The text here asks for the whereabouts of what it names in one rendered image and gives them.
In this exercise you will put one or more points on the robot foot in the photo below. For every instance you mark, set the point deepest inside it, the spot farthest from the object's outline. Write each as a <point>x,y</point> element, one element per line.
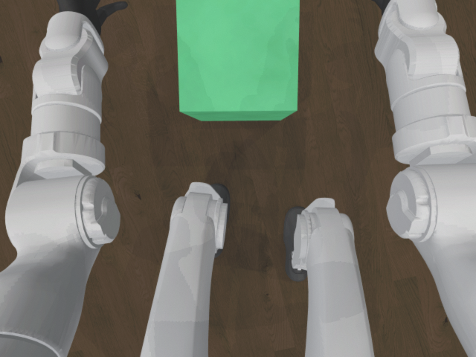
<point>225,195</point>
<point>295,274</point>

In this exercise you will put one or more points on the carton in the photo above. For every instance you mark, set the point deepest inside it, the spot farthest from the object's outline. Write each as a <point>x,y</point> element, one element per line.
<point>238,59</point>

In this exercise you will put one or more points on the robot left foot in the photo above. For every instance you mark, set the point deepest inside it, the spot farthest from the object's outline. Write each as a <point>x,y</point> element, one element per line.
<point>225,195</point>

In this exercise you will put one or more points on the left robot upper arm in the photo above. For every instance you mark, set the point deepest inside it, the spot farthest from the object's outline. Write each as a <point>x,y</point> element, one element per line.
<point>57,226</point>

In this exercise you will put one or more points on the right robot hand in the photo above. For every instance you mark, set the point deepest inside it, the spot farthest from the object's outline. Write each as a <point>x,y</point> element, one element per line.
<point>382,4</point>

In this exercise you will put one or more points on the robot right foot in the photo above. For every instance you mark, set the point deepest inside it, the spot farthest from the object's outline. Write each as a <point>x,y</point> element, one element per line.
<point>295,274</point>

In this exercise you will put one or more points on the right robot forearm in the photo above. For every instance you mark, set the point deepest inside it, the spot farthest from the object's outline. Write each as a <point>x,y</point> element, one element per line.
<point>425,85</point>

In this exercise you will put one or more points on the left robot forearm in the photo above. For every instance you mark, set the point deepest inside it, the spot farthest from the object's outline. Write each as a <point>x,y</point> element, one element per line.
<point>66,105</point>

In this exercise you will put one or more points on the left robot hand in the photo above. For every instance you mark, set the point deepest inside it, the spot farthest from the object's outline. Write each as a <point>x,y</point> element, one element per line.
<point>88,8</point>

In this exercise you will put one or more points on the right robot upper arm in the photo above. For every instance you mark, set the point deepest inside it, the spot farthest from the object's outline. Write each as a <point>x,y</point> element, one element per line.
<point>434,205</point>

